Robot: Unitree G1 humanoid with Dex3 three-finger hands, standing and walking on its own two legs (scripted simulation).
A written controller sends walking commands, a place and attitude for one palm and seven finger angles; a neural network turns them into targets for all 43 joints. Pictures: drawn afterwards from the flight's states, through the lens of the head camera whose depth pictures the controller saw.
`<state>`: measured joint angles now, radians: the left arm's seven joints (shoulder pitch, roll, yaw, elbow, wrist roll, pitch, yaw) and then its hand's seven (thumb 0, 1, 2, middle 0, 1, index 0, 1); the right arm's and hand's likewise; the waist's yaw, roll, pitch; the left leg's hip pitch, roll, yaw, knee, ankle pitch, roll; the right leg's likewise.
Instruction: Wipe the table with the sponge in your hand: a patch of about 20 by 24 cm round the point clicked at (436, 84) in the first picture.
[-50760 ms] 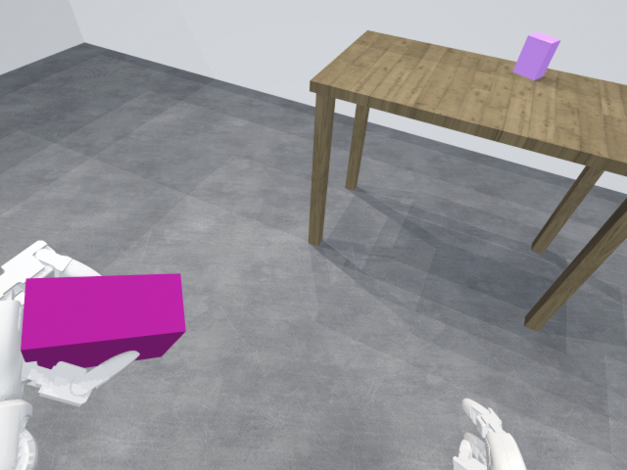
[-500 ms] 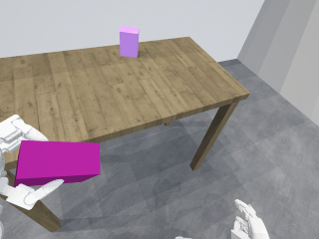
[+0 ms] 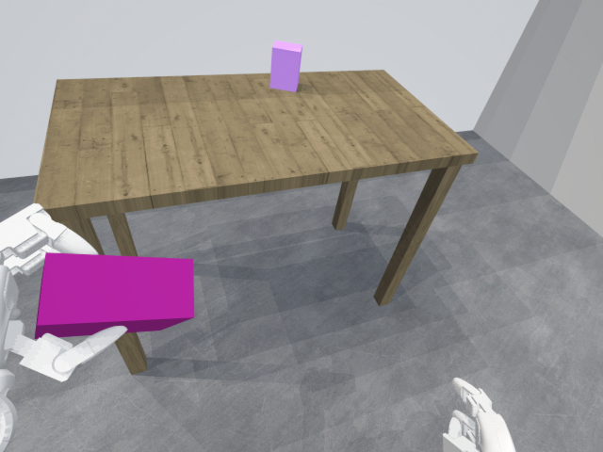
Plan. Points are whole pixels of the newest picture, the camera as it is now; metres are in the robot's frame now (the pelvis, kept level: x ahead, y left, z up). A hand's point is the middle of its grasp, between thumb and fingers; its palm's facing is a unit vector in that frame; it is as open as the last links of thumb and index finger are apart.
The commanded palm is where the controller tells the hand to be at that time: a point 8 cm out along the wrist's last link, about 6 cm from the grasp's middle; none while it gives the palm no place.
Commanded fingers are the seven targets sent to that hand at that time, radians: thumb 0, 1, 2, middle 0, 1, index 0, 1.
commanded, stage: stop stepping back and stand still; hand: left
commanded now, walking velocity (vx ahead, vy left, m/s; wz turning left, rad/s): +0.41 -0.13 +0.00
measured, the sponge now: (135, 298) +0.23 +0.19 +0.15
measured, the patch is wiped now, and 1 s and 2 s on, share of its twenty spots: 0.95 0.95 0.95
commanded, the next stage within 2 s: stand and wait in 0.60 s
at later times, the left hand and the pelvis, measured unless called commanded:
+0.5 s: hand out of the picture +0.13 +0.25 +0.19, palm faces +0.34 -0.88 -0.34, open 9.9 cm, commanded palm +0.09 +0.29 +0.21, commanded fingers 0.00 0.10 1.30 -1.20 -1.60 -1.20 -1.60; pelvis -0.08 +0.02 +0.01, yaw -2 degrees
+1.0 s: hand (26, 312) +0.18 +0.24 +0.21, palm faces +0.44 -0.83 -0.33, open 9.9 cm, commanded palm +0.12 +0.28 +0.21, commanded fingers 0.00 0.10 1.30 -1.20 -1.60 -1.20 -1.60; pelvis -0.03 +0.00 +0.02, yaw +0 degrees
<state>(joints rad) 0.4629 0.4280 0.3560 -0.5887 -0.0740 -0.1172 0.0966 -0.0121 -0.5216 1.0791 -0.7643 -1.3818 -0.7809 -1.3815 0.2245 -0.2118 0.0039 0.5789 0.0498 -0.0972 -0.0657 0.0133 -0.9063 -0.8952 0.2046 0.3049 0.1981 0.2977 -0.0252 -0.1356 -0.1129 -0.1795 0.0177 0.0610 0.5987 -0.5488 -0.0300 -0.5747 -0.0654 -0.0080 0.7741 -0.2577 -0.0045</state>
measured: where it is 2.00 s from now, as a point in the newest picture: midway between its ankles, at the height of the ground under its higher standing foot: outside the picture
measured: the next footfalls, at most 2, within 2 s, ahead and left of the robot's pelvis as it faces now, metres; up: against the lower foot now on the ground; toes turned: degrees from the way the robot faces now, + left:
right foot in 0.18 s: +0.06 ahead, -0.08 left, +0.00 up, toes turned -2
right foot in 0.72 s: +0.00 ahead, -0.12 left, +0.00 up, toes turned -2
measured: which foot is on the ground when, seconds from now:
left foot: down 0.00-1.00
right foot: up 0.00-0.16, down 0.18-0.42, up 0.44-0.70, down 0.72-1.00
